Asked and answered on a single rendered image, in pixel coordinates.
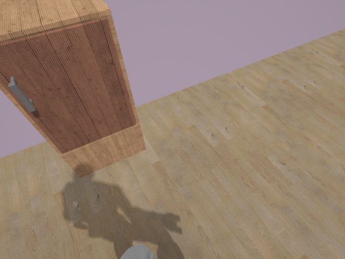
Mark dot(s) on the robot left thigh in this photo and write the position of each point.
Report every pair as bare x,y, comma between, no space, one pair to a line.
138,252

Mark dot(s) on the cupboard door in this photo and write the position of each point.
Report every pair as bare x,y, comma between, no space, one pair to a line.
74,78

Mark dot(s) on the handle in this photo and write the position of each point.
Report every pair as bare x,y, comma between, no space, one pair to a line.
28,103

